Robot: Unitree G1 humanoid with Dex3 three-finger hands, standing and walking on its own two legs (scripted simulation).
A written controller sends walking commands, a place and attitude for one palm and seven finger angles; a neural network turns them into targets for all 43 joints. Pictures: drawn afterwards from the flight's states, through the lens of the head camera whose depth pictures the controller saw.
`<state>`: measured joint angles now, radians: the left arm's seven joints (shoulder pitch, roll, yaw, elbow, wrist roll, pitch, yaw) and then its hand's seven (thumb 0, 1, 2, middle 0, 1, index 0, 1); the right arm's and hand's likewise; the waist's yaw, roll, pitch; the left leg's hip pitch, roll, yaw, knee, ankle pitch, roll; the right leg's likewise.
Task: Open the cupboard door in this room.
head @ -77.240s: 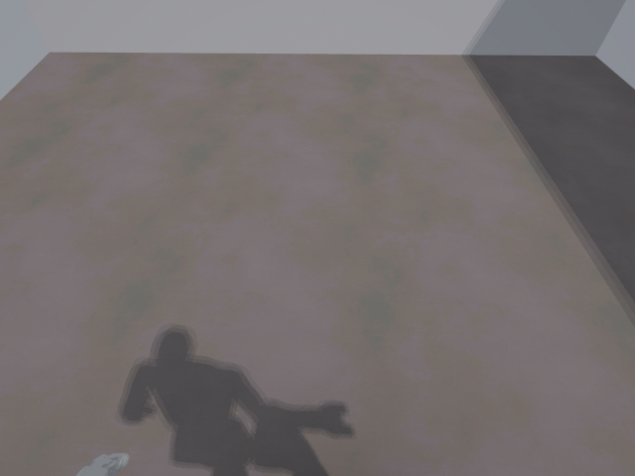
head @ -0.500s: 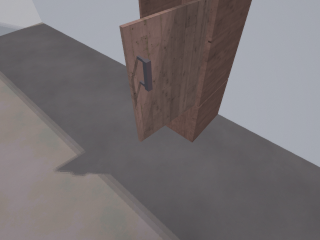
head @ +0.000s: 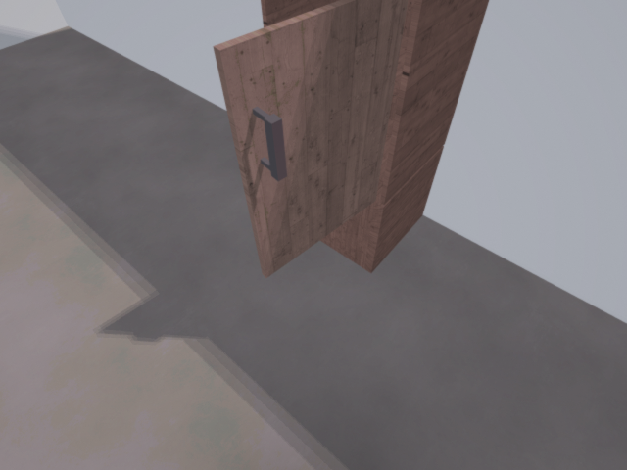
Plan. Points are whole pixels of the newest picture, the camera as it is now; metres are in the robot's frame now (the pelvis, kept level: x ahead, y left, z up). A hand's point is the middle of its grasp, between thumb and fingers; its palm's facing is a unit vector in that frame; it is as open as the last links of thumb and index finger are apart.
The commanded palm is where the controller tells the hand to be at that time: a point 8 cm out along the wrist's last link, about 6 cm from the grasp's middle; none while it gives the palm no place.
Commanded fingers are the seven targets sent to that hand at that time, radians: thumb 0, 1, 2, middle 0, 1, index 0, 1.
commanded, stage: look to check the result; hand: left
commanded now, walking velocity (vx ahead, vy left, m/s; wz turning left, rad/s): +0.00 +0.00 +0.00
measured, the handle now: (269, 144) +0.62 +0.12 +0.06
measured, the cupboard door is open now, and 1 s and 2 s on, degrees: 82 82 82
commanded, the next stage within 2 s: stand and wait in 0.18 s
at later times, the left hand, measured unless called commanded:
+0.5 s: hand out of the picture +0.10 +0.23 -0.16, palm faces -0.02 -0.94 -0.33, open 7.4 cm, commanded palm none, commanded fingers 0.00 0.90 0.90 -0.20 -0.30 -0.20 -0.30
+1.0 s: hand out of the picture +0.09 +0.24 -0.16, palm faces -0.03 -0.94 -0.33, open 7.4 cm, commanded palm none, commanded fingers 0.00 0.90 0.90 -0.20 -0.30 -0.20 -0.30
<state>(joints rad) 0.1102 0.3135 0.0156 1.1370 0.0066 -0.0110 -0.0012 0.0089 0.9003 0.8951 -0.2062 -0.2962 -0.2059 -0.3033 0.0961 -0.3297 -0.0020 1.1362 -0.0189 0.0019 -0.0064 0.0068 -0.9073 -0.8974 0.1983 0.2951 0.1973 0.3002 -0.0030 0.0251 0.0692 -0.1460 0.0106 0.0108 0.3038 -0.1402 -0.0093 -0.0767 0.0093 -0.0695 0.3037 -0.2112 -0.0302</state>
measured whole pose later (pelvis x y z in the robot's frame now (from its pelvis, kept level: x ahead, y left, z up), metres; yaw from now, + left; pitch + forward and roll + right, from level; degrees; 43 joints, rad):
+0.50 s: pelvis +0.02 -0.01 +0.00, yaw -1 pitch -1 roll +0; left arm 0.11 0.31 0.02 1.12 0.01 -0.02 0.00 0.01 0.90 0.90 -0.21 -0.30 -0.21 -0.30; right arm 0.10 -0.33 0.00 1.13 -0.02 0.00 -0.01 0.01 -0.91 -0.90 0.20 0.30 0.20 0.30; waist -0.01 0.02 0.06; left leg -0.12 0.02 0.02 0.30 -0.16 -0.02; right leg -0.05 0.02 -0.06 0.28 -0.22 -0.04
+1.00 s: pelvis +0.02 +0.00 +0.00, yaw -1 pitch -1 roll +0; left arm 0.12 0.32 0.01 1.12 0.00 -0.02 0.00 0.01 0.90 0.90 -0.21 -0.30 -0.21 -0.30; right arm 0.11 -0.32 0.00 1.14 -0.01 0.00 -0.01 0.01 -0.91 -0.90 0.20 0.30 0.20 0.30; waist -0.01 0.01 0.06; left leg -0.11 0.02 0.03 0.29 -0.16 -0.01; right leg -0.04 0.02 -0.05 0.27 -0.22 -0.03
